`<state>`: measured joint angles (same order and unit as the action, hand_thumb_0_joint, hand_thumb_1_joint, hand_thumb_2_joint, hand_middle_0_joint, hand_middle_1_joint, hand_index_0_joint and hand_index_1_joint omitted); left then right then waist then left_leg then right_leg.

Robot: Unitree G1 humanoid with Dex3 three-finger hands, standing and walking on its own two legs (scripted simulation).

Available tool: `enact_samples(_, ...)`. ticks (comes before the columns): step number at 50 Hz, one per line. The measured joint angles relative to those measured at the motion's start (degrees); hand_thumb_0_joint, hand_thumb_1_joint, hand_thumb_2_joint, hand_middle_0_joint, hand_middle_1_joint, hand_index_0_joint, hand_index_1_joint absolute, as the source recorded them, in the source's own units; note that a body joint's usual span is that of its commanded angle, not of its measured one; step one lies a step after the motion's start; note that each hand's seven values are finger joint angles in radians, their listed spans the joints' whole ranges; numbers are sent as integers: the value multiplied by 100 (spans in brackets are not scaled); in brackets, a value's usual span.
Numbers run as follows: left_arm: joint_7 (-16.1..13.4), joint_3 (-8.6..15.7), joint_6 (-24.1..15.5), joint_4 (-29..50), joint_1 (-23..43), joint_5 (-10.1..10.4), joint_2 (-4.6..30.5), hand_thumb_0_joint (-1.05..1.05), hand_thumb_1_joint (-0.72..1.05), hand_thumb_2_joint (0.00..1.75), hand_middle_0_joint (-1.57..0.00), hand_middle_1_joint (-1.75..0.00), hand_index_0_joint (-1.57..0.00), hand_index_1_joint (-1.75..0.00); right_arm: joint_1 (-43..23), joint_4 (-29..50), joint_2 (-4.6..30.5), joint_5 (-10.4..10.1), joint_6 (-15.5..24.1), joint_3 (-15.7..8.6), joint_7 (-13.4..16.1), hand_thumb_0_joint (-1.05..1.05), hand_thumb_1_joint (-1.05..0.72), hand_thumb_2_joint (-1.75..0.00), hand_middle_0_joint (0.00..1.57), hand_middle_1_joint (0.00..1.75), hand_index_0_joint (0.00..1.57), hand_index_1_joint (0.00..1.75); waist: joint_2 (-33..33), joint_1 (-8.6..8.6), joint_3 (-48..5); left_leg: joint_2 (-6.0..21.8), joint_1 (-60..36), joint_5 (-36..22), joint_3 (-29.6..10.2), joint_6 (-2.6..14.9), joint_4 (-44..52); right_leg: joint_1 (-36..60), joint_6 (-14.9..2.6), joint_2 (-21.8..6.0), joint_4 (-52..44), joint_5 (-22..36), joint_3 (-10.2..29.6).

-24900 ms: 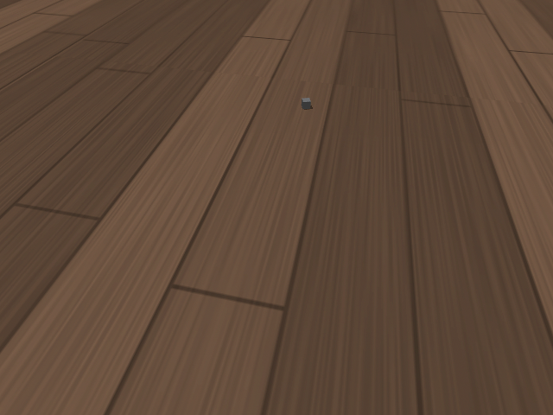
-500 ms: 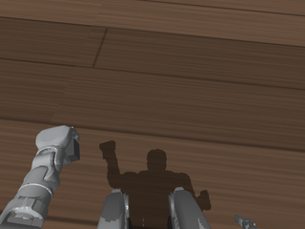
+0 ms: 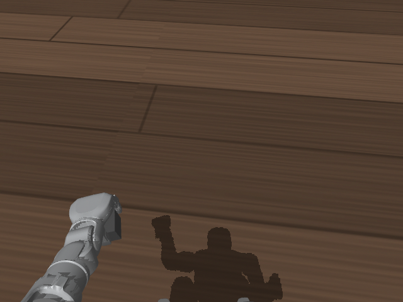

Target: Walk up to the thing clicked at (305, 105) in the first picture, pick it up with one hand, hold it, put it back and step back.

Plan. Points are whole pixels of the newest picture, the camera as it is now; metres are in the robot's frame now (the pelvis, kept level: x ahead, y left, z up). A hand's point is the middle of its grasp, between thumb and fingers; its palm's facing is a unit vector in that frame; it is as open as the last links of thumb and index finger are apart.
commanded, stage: lift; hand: left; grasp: from above
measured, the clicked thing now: (106, 226) +0.34 +0.23 -0.12
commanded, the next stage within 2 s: hold in 0.12 s
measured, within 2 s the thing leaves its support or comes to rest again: neither
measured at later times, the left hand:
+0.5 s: hand (94, 210) +0.34 +0.23 -0.03, palm faces -0.42 -0.09 -0.90, open 8.1 cm
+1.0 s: hand (88, 214) +0.32 +0.22 +0.00, palm faces -0.42 -0.08 -0.90, open 8.1 cm
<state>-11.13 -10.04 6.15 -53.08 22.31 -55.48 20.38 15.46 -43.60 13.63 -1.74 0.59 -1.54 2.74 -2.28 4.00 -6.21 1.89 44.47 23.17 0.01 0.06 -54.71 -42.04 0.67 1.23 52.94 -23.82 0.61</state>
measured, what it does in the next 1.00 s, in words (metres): stands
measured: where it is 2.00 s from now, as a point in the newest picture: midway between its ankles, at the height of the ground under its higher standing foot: outside the picture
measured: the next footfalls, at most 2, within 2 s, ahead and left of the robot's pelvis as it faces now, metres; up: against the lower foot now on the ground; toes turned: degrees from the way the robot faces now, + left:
none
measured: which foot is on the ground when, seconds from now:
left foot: down 0.00-1.00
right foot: down 0.00-1.00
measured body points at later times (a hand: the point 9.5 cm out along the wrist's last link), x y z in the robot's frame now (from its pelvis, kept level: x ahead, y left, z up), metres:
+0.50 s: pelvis +0.03 +0.00 +0.04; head +0.06 -0.01 +0.49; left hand +0.36 +0.23 +0.02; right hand +0.12 -0.26 -0.09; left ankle +0.03 +0.12 -0.68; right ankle +0.02 -0.13 -0.68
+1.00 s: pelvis +0.02 +0.00 +0.05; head +0.03 -0.02 +0.50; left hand +0.34 +0.23 +0.05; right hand +0.13 -0.26 -0.07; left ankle +0.03 +0.12 -0.68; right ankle +0.02 -0.13 -0.68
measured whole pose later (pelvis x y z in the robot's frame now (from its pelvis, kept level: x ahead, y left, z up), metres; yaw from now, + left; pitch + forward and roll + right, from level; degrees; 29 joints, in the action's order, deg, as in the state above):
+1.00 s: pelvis +0.02 +0.00 +0.05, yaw +0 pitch +3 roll +0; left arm -4.7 -12.8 7.0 -45.1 17.3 -55.6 19.9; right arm 14.0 -40.8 15.0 -2.8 -2.0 -2.2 0.9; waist -3.0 0.9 -2.5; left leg 1.1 20.0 15.5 1.7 0.1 -32.5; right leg -18.6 0.7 0.3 32.0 -16.4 2.2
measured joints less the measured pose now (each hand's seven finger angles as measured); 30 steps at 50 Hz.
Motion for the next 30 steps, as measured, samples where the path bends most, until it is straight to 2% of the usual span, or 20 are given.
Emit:
enact_samples(12, 74, -85, 17, 81, -127, 19, -69, 1, 30, 18, -87, -28, -91, -24, 19, 36, 41, -37, -83, -69, -54, 1, -89, -89, 20, 30, 20, 30, -1, -78, 110, -40, -966, -262, 85, 12, 940, 929, 15, -45, -907, 264, 76)
enact_samples(30, 334, -180, 56, 378, -279, -28, -70, 1, 31, 17, -86, -28, -90, -25, -58, 150, 103, -68, -171, -123, -157, 1, -89, -89, 20, 30, 20, 30, -18, -203, 177, -76, -1852, -451, 159, 23, 1671, 1779, 24, -84, -1605, 455, 143)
